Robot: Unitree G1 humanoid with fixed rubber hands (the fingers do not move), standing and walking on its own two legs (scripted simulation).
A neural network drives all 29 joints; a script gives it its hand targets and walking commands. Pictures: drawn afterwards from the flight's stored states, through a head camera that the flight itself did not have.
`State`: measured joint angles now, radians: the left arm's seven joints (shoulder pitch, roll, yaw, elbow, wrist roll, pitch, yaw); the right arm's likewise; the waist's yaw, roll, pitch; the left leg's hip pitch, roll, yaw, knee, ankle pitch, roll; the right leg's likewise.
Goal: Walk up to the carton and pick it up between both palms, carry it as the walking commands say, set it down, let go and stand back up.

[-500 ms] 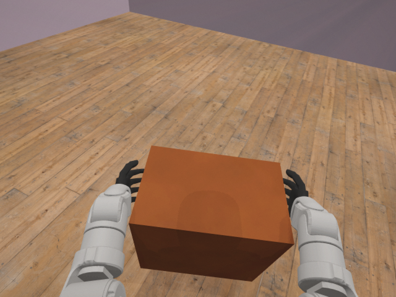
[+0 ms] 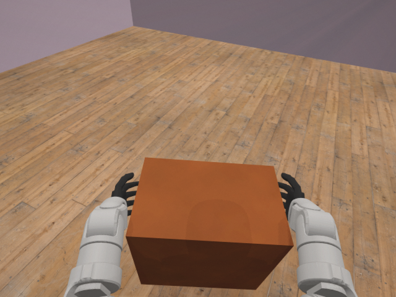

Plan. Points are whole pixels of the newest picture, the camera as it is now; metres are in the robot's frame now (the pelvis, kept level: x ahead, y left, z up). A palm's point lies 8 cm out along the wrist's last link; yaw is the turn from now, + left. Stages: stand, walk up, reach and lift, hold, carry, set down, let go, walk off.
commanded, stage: reach and lift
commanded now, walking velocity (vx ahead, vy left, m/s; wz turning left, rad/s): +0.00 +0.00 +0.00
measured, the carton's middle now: (204, 228) +0.30 +0.00 -0.02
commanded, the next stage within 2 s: hold in 0.46 s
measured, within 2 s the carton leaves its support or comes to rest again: neither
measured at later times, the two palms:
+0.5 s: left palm (117, 212) +0.29 +0.19 +0.04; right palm (296, 212) +0.29 -0.18 +0.06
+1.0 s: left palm (115, 220) +0.27 +0.19 +0.04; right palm (297, 219) +0.27 -0.18 +0.06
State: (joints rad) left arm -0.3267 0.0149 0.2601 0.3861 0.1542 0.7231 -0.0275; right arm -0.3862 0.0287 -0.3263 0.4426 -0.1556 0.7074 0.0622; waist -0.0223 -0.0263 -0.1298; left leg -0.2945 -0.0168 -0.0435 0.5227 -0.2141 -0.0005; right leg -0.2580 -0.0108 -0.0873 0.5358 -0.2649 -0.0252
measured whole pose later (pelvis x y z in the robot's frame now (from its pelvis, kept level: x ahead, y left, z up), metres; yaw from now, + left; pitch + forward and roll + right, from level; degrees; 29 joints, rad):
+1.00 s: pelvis -0.02 +0.00 +0.00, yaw +0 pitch -2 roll +0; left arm -0.27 0.00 0.26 0.34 0.15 0.74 -0.02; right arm -0.33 0.03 -0.30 0.43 -0.16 0.70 0.07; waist -0.02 -0.05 -0.12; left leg -0.29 -0.02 -0.04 0.52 -0.19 0.00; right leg -0.26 -0.01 -0.09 0.54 -0.24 -0.03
